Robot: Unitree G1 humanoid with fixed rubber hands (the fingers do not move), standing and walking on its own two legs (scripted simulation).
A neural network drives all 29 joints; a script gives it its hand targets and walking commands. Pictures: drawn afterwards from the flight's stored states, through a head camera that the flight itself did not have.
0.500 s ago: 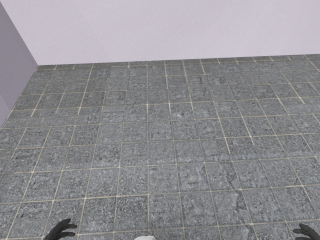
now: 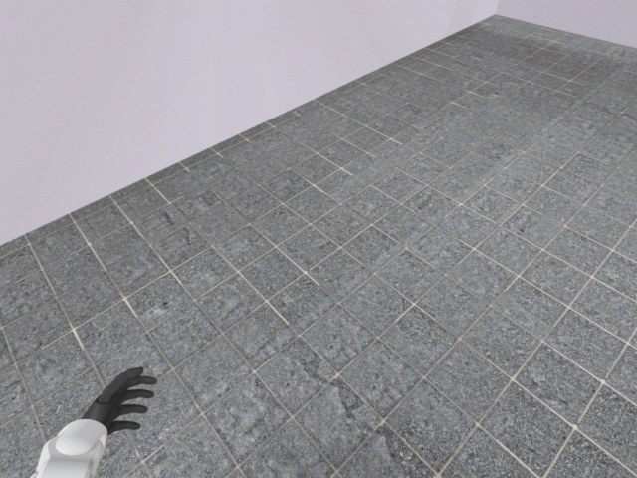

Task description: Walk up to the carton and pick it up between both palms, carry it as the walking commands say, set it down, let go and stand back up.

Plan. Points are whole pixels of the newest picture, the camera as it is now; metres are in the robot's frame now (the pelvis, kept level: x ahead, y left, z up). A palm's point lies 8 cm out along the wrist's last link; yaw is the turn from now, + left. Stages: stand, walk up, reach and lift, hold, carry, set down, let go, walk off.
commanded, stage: walk up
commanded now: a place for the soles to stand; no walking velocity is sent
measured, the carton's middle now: out of the picture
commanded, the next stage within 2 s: none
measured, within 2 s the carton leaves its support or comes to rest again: neither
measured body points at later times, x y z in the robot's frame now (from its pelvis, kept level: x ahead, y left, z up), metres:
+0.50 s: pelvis +0.17 -0.06 +0.02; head +0.18 -0.03 +0.47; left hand +0.48 +0.14 -0.08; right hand +0.05 -0.43 -0.03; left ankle +0.16 +0.08 -0.73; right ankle +0.16 -0.27 -0.68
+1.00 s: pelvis +0.40 -0.26 -0.01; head +0.42 -0.26 +0.44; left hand +0.71 -0.10 -0.12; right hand +0.23 -0.60 -0.07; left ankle +0.52 -0.21 -0.73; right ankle +0.27 -0.34 -0.70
